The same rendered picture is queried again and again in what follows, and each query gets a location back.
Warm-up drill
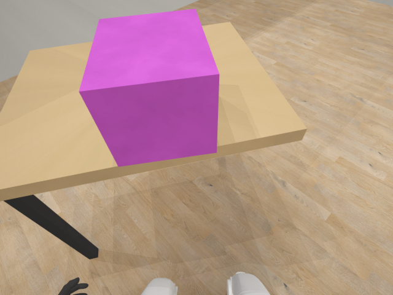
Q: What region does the table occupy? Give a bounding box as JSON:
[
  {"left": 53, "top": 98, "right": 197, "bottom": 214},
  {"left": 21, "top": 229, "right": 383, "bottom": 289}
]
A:
[{"left": 0, "top": 22, "right": 307, "bottom": 259}]

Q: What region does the robot thigh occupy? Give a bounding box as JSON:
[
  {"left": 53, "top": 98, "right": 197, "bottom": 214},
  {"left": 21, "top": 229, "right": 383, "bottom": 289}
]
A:
[
  {"left": 227, "top": 273, "right": 270, "bottom": 295},
  {"left": 141, "top": 278, "right": 178, "bottom": 295}
]

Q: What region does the robot left thigh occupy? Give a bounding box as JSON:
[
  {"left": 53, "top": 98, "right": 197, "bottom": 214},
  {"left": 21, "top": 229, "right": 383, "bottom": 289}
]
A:
[{"left": 141, "top": 278, "right": 178, "bottom": 295}]

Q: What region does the carton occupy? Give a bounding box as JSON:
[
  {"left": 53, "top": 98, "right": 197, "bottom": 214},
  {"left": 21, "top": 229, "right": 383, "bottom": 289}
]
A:
[{"left": 79, "top": 9, "right": 219, "bottom": 167}]

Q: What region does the left robot hand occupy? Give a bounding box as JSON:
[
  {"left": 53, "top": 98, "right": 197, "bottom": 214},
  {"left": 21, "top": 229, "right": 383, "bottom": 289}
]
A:
[{"left": 58, "top": 277, "right": 88, "bottom": 295}]

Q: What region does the robot right thigh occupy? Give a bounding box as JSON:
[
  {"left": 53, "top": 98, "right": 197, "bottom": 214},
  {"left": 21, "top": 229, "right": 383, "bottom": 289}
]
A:
[{"left": 227, "top": 273, "right": 270, "bottom": 295}]

